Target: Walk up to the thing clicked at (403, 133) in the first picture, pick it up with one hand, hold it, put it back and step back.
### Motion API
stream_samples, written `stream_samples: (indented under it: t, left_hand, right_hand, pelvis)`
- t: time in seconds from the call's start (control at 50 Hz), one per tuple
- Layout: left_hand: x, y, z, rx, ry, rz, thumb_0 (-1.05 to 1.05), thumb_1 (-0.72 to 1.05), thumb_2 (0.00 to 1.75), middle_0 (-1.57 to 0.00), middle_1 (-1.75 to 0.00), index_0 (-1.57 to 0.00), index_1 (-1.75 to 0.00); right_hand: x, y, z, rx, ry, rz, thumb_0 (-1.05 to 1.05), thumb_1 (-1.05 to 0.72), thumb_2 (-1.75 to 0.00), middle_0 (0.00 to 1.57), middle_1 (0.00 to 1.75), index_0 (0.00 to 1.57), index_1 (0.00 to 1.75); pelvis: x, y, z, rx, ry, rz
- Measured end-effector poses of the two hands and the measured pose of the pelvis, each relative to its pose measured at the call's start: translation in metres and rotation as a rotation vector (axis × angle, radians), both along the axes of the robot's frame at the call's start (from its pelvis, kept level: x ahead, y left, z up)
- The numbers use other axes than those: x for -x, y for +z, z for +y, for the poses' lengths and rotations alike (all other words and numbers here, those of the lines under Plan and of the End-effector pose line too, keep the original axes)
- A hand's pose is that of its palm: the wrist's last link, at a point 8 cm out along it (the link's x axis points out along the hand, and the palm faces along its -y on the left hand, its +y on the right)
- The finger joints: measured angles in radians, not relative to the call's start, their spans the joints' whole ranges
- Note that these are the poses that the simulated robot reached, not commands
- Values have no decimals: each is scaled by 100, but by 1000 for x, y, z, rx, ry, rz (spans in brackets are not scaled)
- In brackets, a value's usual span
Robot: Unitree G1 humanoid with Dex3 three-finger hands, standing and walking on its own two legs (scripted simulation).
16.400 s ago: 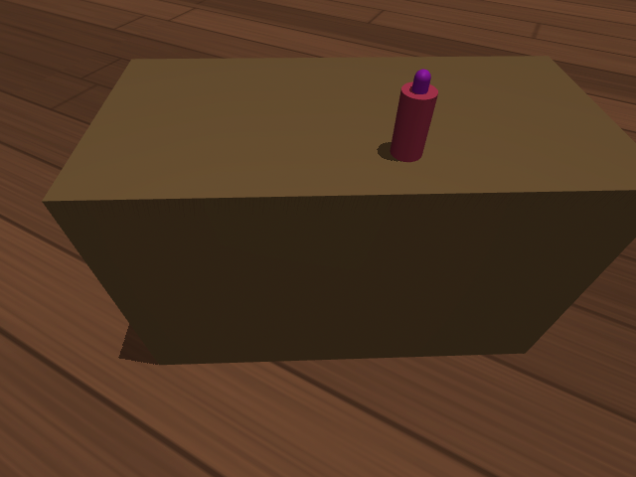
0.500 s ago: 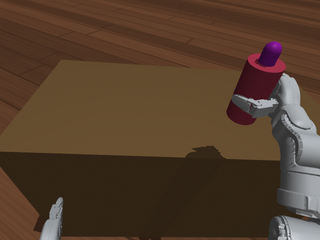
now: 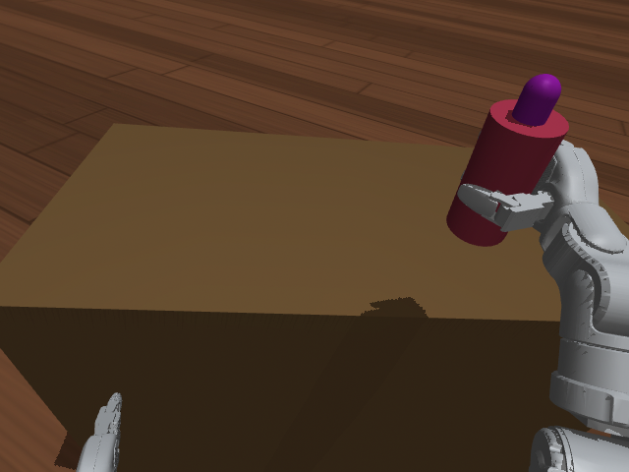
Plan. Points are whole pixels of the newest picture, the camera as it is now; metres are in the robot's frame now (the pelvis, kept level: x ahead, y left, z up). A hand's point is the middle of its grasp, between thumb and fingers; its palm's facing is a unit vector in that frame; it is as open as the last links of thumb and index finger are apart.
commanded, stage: hold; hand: right
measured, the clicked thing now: (506, 163) +0.34 -0.18 +0.29
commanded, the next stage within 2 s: none
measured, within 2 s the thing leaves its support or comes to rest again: neither
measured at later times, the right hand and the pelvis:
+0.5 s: hand (503, 187) +0.33 -0.18 +0.27, palm faces +0.14 +0.99 -0.03, open 10.0 cm; pelvis +0.00 +0.00 +0.00, yaw +0 degrees
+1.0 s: hand (497, 187) +0.32 -0.17 +0.27, palm faces +0.09 +1.00 -0.02, open 10.0 cm; pelvis -0.01 +0.00 +0.00, yaw +0 degrees
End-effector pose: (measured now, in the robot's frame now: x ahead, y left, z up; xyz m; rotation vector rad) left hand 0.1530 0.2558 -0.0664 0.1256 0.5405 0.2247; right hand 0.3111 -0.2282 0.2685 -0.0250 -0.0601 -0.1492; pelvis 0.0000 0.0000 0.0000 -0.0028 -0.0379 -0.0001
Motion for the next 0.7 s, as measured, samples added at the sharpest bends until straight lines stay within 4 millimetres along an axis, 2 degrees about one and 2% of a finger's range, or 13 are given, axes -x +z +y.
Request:
stream_samples:
  t: [0.24,0.38,0.48,0.6,0.7]
  left_hand:
    - [-11,8,-2,0,-7,-51,-1,-54,5,-5,-5,-5,-5]
    - [0,2,0,0,1,-15,-1,-54,5,-5,-5,-5,-5]
    - [4,-3,-7,4,-18,15,-1,-54,5,-5,-5,-5,-5]
    - [-4,7,-8,0,-10,-47,-2,-54,5,-5,-5,-5,-5]
    - [-3,11,-6,-5,-4,-72,-1,-54,5,-5,-5,-5,-5]
  right_hand:
    - [2,4,4,-4,23,15,0,41,-109,71,108,73,109]
    - [7,4,-7,-4,-12,10,0,41,-109,71,108,73,109]
    - [10,0,-3,4,3,12,0,41,-110,71,108,73,109]
    - [11,-3,2,-1,27,32,0,41,-110,71,108,73,109]
    - [14,1,-3,-9,8,11,0,41,-110,71,108,73,109]
  pelvis:
    - [0,0,-1,0,-6,-8]
    - [1,0,-1,-1,-3,-6]
    - [4,0,-2,-3,-5,-9]
    - [6,0,-4,-3,-3,-16]
    - [7,0,-3,-3,-1,-18]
